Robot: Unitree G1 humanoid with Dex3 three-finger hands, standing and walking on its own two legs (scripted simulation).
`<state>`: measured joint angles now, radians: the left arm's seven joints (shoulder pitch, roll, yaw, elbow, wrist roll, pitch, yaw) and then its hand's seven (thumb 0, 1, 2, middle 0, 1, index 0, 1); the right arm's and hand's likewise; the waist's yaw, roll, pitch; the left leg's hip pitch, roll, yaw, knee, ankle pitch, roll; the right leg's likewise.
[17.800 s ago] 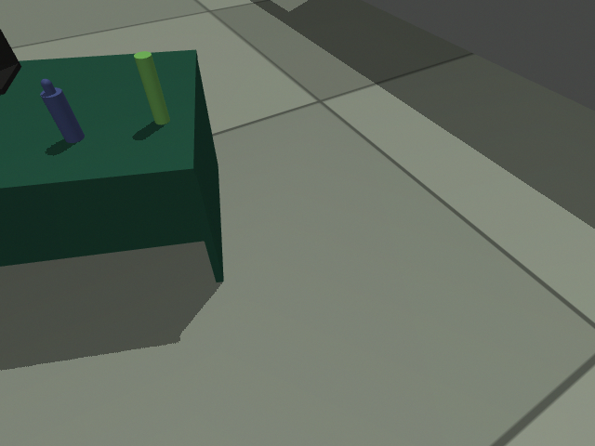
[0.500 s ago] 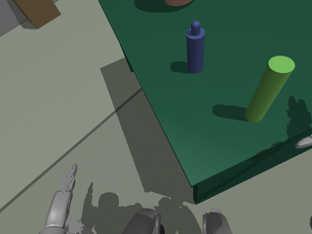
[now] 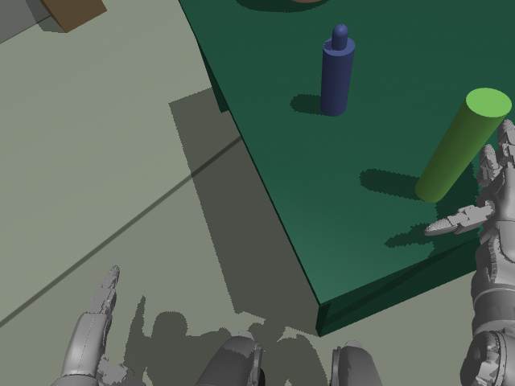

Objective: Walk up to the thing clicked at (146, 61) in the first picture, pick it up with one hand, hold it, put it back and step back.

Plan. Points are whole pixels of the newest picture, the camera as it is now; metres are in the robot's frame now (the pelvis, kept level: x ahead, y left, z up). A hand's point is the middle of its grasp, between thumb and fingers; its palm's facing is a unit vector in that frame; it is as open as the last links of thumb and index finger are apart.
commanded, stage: close in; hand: right
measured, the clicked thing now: (453, 155) +0.47 -0.22 +0.04
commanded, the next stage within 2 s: rest palm in 0.12 s
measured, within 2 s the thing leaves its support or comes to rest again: leaves its support in 1.54 s
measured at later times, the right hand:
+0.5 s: hand (435, 175) +0.45 -0.20 +0.01, palm faces +0.19 +0.98 +0.02, open 16.7 cm
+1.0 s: hand (438, 168) +0.46 -0.21 +0.02, palm faces +0.19 +0.98 +0.01, open 8.6 cm
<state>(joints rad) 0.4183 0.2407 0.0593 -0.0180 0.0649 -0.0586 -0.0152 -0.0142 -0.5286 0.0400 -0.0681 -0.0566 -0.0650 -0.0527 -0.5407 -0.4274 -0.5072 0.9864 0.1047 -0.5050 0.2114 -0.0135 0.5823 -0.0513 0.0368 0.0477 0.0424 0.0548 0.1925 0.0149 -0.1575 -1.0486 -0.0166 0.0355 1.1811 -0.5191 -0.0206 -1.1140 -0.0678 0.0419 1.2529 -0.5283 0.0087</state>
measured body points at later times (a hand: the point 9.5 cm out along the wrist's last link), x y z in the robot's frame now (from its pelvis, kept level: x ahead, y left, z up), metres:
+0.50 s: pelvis +0.00 +0.01 +0.00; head +0.12 -0.04 +0.43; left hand +0.16 +0.27 +0.02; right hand +0.44 -0.26 +0.01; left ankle +0.02 +0.14 -0.63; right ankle +0.03 -0.12 -0.63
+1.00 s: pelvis +0.00 +0.00 +0.00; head +0.12 -0.05 +0.43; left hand +0.16 +0.26 +0.02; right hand +0.45 -0.26 +0.02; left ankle +0.02 +0.14 -0.63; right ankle +0.03 -0.12 -0.63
